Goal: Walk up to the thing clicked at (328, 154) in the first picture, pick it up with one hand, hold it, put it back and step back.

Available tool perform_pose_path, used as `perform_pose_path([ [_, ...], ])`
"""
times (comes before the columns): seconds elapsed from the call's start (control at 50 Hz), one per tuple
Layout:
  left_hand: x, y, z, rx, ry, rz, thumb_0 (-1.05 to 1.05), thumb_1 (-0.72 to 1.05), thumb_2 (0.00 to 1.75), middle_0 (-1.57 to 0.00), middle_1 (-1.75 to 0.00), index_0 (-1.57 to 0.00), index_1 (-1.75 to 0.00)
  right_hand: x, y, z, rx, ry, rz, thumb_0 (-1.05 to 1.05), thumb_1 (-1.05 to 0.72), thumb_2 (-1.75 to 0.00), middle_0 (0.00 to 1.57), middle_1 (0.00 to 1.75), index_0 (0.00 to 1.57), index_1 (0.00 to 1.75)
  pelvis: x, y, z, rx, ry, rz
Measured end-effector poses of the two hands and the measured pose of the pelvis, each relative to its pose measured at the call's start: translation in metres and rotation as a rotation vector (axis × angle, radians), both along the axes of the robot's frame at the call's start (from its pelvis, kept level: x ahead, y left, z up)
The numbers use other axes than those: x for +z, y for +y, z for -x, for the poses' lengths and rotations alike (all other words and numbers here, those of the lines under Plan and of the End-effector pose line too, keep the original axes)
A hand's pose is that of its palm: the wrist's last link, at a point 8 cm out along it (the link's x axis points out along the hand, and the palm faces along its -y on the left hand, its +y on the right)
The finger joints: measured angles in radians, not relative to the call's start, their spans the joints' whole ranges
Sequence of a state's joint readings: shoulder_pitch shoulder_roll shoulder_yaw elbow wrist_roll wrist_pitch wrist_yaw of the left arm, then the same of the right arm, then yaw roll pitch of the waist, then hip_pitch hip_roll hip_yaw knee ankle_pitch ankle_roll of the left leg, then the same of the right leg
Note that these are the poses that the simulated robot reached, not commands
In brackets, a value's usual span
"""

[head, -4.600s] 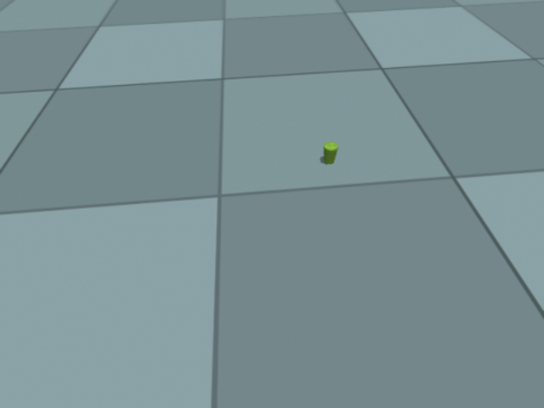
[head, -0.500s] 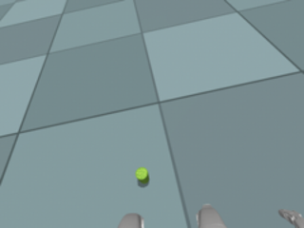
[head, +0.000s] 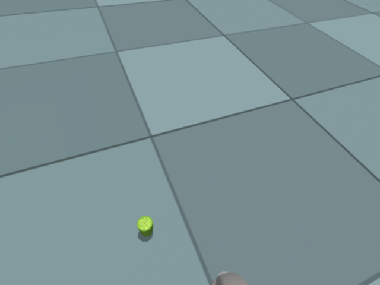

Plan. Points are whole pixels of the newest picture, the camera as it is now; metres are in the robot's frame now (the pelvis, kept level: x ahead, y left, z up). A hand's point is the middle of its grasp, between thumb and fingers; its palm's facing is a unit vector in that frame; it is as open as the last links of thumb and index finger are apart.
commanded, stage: walk up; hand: left
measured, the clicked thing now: (145, 227) +0.53 +0.19 -0.71
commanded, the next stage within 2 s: none
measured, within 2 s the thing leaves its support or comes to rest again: neither
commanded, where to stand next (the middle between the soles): +0.15 -0.03 m, yaw +1 degrees
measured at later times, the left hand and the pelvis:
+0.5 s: hand (94, 263) +0.23 +0.23 -0.14, palm faces -0.06 -0.88 -0.47, open 7.4 cm; pelvis +0.09 -0.04 -0.02, yaw -4 degrees
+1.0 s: hand out of the picture +0.11 +0.24 -0.14, palm faces -0.02 -0.89 -0.45, open 7.4 cm; pelvis +0.04 -0.03 -0.01, yaw -3 degrees
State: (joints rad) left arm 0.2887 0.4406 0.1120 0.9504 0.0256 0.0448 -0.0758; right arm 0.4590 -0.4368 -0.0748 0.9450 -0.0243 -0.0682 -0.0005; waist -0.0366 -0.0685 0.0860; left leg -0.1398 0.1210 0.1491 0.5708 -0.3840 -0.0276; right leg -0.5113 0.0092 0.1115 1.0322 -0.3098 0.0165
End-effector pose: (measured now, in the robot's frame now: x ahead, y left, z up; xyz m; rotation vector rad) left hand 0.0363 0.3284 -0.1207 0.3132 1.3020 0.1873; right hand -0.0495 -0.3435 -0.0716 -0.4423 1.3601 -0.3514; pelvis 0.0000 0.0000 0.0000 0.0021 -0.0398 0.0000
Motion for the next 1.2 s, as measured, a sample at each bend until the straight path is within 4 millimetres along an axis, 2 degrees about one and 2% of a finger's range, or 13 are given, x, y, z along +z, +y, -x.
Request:
perform_pose_path([
  [0.1,0.001,-0.032,-0.064,-0.087,-0.055,0.012,0.01,0.91,0.89,-0.2,-0.3,-0.2,-0.3,-0.004,-0.027,-0.021,-0.014,-0.026,-0.002,0.01,-0.9,-0.9,0.21,0.3,0.21,0.3,-0.004,-0.021,-0.024,-0.042,0.006,-0.006],
  [0.16,0.003,-0.053,-0.109,-0.125,-0.133,-0.014,0.01,0.91,0.89,-0.2,-0.3,-0.2,-0.3,-0.024,-0.044,-0.043,-0.014,-0.029,-0.029,0.01,-0.9,-0.9,0.21,0.3,0.21,0.3,-0.014,-0.039,-0.041,-0.05,0.001,0.01],
  [0.22,0.011,-0.071,-0.139,-0.139,-0.21,-0.045,0.0,0.91,0.89,-0.2,-0.3,-0.2,-0.3,-0.042,-0.046,-0.076,-0.025,-0.051,-0.07,0.01,-0.9,-0.9,0.2,0.3,0.2,0.3,-0.016,-0.052,-0.053,-0.061,-0.011,0.007],
  [0.3,0.03,-0.083,-0.157,-0.145,-0.227,-0.07,0.0,0.9,0.89,-0.2,-0.3,-0.21,-0.3,-0.052,-0.034,-0.132,-0.01,-0.154,-0.138,0.01,-0.9,-0.9,0.2,0.3,0.2,0.3,-0.007,-0.054,-0.069,-0.083,-0.011,-0.013],
  [0.38,0.038,-0.08,-0.167,-0.153,-0.215,-0.116,0.0,0.9,0.89,-0.21,-0.3,-0.21,-0.3,-0.062,-0.02,-0.174,0.007,-0.224,-0.187,0.0,-0.9,-0.9,0.2,0.3,0.2,0.3,-0.007,-0.052,-0.082,-0.088,-0.004,-0.004],
  [0.48,0.029,-0.064,-0.181,-0.134,-0.229,-0.142,0.0,0.9,0.89,-0.21,-0.3,-0.21,-0.3,-0.075,-0.003,-0.2,0.028,-0.21,-0.208,0.0,-0.9,-0.9,0.2,0.3,0.2,0.3,-0.016,-0.043,-0.091,-0.076,-0.003,0.003],
  [0.58,0.005,-0.044,-0.193,-0.096,-0.226,-0.13,0.0,0.9,0.89,-0.2,-0.3,-0.21,-0.3,-0.073,0.008,-0.206,0.056,-0.179,-0.174,0.0,-0.9,-0.9,0.21,0.3,0.21,0.3,-0.028,-0.029,-0.091,-0.06,-0.005,-0.023],
  [0.66,-0.001,-0.043,-0.187,-0.093,-0.191,-0.108,0.0,0.9,0.89,-0.2,-0.3,-0.2,-0.3,-0.06,0.008,-0.204,0.06,-0.179,-0.15,0.0,-0.9,-0.9,0.21,0.3,0.21,0.3,-0.022,-0.024,-0.082,-0.054,-0.006,0.011],
  [0.74,-0.004,-0.045,-0.169,-0.087,-0.158,-0.095,0.0,0.9,0.89,-0.2,-0.3,-0.2,-0.3,-0.052,0.002,-0.2,0.065,-0.192,-0.127,0.0,-0.9,-0.9,0.21,0.3,0.21,0.3,-0.019,-0.025,-0.072,-0.055,0.012,0.005],
  [0.86,-0.005,-0.053,-0.125,-0.072,-0.12,-0.113,0.0,0.9,0.89,-0.2,-0.3,-0.2,-0.3,-0.062,-0.011,-0.193,0.069,-0.231,-0.135,0.0,-0.9,-0.9,0.21,0.3,0.21,0.3,-0.026,-0.033,-0.054,-0.061,-0.01,0.025],
  [1.0,0.019,-0.052,-0.072,-0.023,-0.091,-0.123,0.0,0.9,0.89,-0.21,-0.3,-0.21,-0.3,-0.057,-0.001,-0.178,0.064,-0.215,-0.188,0.01,-0.9,-0.9,0.2,0.3,0.2,0.3,-0.008,-0.034,-0.041,-0.054,-0.011,-0.03],
  [1.1,0.027,-0.037,-0.06,-0.014,-0.103,-0.125,0.0,0.9,0.89,-0.21,-0.3,-0.21,-0.3,-0.058,0.008,-0.161,0.089,-0.17,-0.19,0.0,-0.9,-0.9,0.2,0.3,0.2,0.3,-0.004,-0.023,-0.035,-0.028,0.011,-0.022],
  [1.2,0.017,-0.021,-0.06,0.022,-0.125,-0.102,0.0,0.9,0.89,-0.2,-0.3,-0.21,-0.3,-0.056,0.026,-0.144,0.106,-0.14,-0.172,0.0,-0.9,-0.9,0.2,0.3,0.2,0.3,-0.007,-0.013,-0.032,-0.017,-0.003,-0.056],
])
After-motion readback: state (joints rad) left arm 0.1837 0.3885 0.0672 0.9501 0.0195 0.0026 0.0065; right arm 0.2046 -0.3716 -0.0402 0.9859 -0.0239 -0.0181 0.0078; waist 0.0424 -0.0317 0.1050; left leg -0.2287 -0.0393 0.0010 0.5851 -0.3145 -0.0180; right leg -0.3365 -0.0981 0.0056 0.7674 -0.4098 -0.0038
